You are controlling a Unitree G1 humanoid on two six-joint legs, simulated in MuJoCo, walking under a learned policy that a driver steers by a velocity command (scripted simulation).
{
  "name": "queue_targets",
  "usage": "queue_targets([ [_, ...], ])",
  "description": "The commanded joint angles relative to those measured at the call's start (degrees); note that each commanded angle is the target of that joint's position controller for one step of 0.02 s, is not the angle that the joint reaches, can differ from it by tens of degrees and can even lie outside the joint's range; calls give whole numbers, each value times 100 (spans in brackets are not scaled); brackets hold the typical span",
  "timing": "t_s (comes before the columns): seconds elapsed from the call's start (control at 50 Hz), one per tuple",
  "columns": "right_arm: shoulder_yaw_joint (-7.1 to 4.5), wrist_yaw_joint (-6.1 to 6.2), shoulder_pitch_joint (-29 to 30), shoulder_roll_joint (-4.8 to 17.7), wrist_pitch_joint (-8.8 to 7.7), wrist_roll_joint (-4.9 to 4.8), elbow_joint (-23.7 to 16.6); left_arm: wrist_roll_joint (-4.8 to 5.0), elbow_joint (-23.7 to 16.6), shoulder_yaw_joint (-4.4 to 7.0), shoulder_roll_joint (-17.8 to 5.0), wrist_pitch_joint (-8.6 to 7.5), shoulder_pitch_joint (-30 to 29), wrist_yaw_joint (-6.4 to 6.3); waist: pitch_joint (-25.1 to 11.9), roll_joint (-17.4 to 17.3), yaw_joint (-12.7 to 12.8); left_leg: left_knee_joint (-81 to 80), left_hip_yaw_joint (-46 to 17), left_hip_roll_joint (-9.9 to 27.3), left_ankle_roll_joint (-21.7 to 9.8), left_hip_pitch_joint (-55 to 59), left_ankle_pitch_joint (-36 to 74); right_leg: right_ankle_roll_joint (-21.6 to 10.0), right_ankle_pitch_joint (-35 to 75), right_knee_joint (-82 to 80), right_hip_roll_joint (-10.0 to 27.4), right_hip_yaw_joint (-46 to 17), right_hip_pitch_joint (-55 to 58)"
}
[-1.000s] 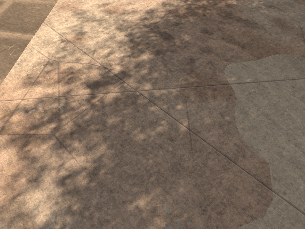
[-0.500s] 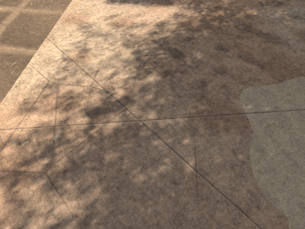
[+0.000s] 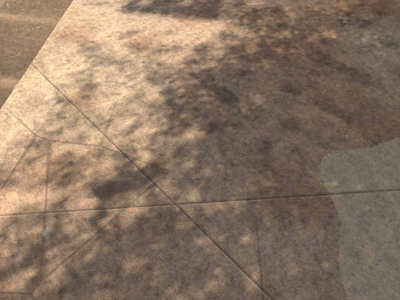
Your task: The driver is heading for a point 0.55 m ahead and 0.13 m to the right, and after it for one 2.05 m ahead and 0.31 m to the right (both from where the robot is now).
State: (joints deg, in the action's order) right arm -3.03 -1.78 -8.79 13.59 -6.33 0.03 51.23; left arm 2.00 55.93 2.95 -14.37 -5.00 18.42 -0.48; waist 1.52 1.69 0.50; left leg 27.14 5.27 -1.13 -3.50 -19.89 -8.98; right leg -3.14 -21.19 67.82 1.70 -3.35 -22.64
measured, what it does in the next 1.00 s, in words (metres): walks ahead, turning right: right foot, then left foot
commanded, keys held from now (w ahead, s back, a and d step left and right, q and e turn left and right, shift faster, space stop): w+e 0.58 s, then w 0.02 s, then q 0.40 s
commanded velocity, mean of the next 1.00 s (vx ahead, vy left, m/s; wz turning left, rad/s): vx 0.40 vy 0.00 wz -0.26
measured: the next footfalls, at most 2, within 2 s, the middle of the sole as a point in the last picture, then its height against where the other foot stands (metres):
right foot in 0.46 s outside the picture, level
left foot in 0.92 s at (225, 244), level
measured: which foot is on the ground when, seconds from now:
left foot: down 0.00-0.46, up 0.48-0.90, down 0.92-1.00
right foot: up 0.00-0.44, down 0.46-0.94, up 0.96-1.00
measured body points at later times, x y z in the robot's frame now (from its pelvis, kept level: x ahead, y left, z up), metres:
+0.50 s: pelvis +0.26 -0.06 -0.02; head +0.30 -0.08 +0.43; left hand +0.50 +0.14 -0.12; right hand +0.22 -0.34 -0.16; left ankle +0.09 +0.09 -0.66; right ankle +0.34 -0.15 -0.74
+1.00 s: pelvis +0.49 -0.11 -0.01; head +0.53 -0.11 +0.44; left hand +0.69 +0.12 -0.13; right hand +0.56 -0.41 -0.12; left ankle +0.63 -0.06 -0.74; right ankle +0.35 -0.17 -0.67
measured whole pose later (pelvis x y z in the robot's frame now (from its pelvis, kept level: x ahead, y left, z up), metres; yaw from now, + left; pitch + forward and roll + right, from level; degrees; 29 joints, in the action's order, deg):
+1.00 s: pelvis +0.49 -0.11 -0.01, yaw -15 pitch +2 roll -1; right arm -3.2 -2.0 -7.9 15.5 -4.6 0.9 45.7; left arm -0.6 46.1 3.2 -15.5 -1.9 9.7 -1.6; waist 2.3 -0.1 -0.2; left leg 30.7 0.2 -2.5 -3.9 -28.3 -5.2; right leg -0.6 -31.2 59.5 -5.6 -1.4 -18.2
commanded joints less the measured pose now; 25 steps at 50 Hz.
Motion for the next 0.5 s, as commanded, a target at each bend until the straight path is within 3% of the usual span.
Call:
queue_targets([
  [0.02,-81,10,-232,366,-103,88,-77,13,-267,167,-350,63,232,-37,-365,-680,-7,-1751,-1479,1548,-696,1103,491,-46,672,34,634,-353,-1010],
  [0.04,-97,27,-298,413,-119,89,-7,22,-262,169,-258,128,265,-36,-270,-648,35,-1843,-1218,1515,-717,984,726,-36,756,-20,641,-335,-1041],
  [0.1,-164,127,-459,630,-126,115,116,-20,-453,213,-271,220,-148,-47,-13,-481,21,-2000,-711,1535,-726,1052,1203,41,1403,-441,635,-469,-1659],
  [0.16,-167,221,-571,672,-85,122,172,-55,-618,230,-260,192,-552,8,85,-450,-53,-2036,-266,1472,-620,1306,1464,101,2175,-1253,540,-444,-1967],
  [0.22,-170,287,-692,751,-41,85,203,-87,-825,176,-166,168,-1103,112,223,-400,-225,-2083,149,1435,-495,1497,1543,88,2687,-2129,490,-48,-1888],
  [0.28,-197,326,-1059,828,55,38,326,-95,-1118,108,-62,168,-1669,223,414,-321,-442,-1924,347,1629,-488,2141,1819,18,2558,-2649,464,224,-2166],
  [0.34,-240,337,-1187,927,193,-19,360,-70,-1413,89,-56,175,-1994,345,480,-360,-471,-1519,532,1821,-463,2726,2511,-104,1949,-2943,348,551,-2252],
  [0.4,-310,390,-913,1178,289,-71,226,-57,-1531,218,-323,210,-1590,419,19,-732,-50,-447,798,1819,-296,2770,5139,-405,1122,-2992,-177,1086,-1070],
  [0.42,-332,406,-799,1263,326,-80,182,-36,-1445,326,-531,221,-1030,418,-301,-821,288,378,838,1773,-229,2639,5713,-563,948,-3065,-397,1169,-312],
  [0.44,-321,406,-637,1268,336,-117,118,-33,-1228,512,-871,223,-114,360,-771,-698,795,1617,922,1542,-49,2111,5310,-793,1375,-3605,-596,1076,1063],
  [0.46,-250,388,-686,1073,265,-13,-30,-62,-1062,699,-1433,275,658,214,-1267,110,1001,3492,909,1188,206,567,2854,-1154,1392,-3819,293,-426,2773],
  [0.48,-9,264,-1123,245,40,45,-335,-65,-1249,716,-1825,213,301,199,-1829,1345,257,5558,27,-189,526,-1903,-2230,-2368,887,-4639,1723,-3940,4490],
  [0.5,-98,150,-475,741,-244,-170,-476,-145,-1241,560,-1330,173,555,218,-2119,647,675,5821,-1139,19,325,-2514,-2189,-2234,792,-5169,1767,-4237,4585],
])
